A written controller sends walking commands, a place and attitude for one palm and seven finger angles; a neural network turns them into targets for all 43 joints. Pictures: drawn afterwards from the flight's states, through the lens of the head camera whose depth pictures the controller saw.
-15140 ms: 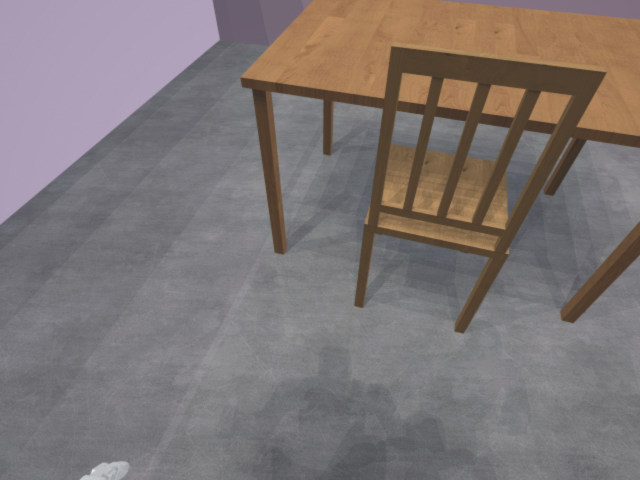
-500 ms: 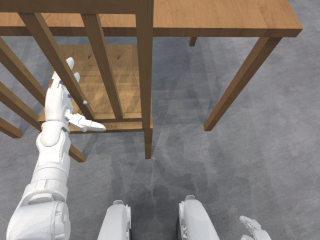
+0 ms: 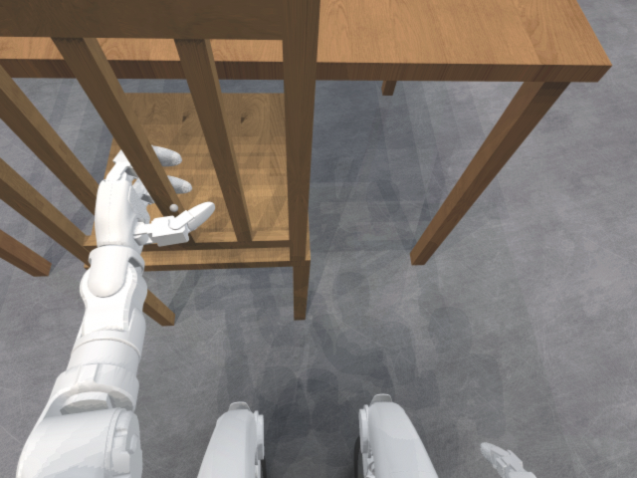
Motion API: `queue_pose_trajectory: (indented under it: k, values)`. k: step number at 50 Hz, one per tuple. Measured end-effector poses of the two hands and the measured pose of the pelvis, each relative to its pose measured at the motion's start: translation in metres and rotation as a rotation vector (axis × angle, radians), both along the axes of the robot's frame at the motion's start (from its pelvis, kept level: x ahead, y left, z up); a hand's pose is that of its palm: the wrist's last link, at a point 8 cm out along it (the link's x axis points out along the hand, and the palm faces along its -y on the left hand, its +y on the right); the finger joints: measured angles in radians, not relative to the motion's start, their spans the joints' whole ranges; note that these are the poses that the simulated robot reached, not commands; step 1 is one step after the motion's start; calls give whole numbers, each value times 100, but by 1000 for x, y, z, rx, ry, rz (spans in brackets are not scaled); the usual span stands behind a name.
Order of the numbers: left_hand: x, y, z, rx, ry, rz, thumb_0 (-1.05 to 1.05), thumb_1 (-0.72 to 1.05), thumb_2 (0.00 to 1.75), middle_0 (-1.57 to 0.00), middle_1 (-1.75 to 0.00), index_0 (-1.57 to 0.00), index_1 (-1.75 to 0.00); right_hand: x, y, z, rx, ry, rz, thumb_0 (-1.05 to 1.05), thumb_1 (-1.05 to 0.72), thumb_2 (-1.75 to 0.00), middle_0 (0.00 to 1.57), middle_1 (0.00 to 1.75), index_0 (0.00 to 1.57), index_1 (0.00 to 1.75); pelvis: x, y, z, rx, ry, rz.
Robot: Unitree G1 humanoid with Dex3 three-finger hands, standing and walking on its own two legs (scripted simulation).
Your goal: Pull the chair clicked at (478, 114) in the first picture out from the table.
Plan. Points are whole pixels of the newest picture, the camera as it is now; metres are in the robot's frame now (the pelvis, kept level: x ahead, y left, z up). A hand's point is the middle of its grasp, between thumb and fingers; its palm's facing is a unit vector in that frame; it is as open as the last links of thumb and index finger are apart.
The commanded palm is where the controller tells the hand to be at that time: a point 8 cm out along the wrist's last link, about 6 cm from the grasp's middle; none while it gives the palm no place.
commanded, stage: hook a spindle and tug to test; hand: left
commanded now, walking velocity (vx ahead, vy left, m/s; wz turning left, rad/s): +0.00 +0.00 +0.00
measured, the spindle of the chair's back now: (150, 170) +0.47 +0.19 +0.06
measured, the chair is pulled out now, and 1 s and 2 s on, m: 0.00 0.06 0.19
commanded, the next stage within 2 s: step backward, pulling the chair out in 0.80 s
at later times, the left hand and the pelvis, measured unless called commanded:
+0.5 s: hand (177, 217) +0.42 +0.16 +0.02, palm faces +0.03 -1.00 -0.02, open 5.5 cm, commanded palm +0.39 +0.21 +0.03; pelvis +0.02 +0.00 +0.01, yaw +0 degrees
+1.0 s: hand (178, 244) +0.39 +0.16 +0.03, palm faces +0.05 -0.99 -0.12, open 5.7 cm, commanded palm +0.36 +0.21 +0.03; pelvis +0.01 +0.00 +0.03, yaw +0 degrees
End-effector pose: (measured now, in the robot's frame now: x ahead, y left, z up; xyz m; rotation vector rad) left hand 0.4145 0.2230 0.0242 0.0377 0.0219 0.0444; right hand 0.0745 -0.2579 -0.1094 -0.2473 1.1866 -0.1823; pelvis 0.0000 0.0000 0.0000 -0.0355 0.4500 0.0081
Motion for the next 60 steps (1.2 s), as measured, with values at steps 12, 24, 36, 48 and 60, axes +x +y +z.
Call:
queue_pose_trajectory:
  k: [12, 24, 36, 48, 60]
  values:
    - [0, -1, 0, -11, 3, 5, 1, 70, 81, -43, -139, -41, -144, 14, 2, 3, 8, -17, 4, 1, -91, -90, 20, 30, 20, 30, 7, 1, 3, -1, 1, -2]
    - [-11, -5, 0, -15, 7, -14, 1, 72, 77, -40, -140, -39, -145, 30, 5, 10, 19, -55, 7, 1, -91, -90, 20, 30, 20, 30, 16, 1, 7, 2, -4, -8]
    - [-30, -8, 1, -17, 18, -25, 1, 72, 77, -39, -140, -39, -145, 48, 6, 15, 28, -112, 13, 1, -91, -90, 20, 30, 20, 30, 20, 0, 10, 5, -13, -13]
    - [-52, -12, 6, 34, 56, -10, 1, 69, 79, -41, -137, -39, -145, 58, 8, 17, 25, -128, 14, 1, -91, -90, 20, 30, 20, 30, 14, -3, 15, 14, -79, 0]
    - [-63, -30, 31, 39, 405, 65, 7, 71, 77, -29, -107, -46, -145, 41, 13, 102, -37, -106, -69, 1, -91, -90, 20, 30, 20, 30, 20, 3, 94, 15, -244, -10]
